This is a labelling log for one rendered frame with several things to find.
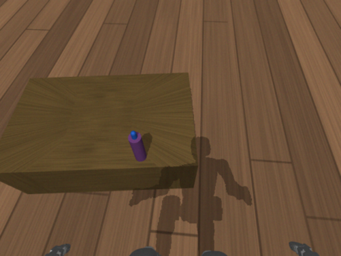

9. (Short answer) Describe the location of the right robot hand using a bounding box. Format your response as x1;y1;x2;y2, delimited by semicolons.
289;242;319;256

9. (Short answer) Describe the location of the bottle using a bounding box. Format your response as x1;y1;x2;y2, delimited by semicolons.
128;131;147;162

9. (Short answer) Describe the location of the left robot hand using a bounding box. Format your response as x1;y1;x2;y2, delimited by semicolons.
45;244;71;256

